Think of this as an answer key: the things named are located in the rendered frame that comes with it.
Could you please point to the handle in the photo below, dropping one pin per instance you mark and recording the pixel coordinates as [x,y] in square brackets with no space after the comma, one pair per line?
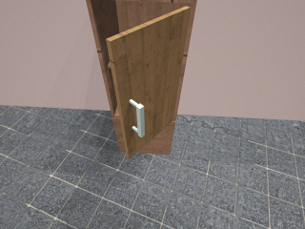
[140,116]

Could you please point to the cupboard door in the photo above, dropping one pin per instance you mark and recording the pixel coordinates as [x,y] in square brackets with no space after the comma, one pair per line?
[146,64]

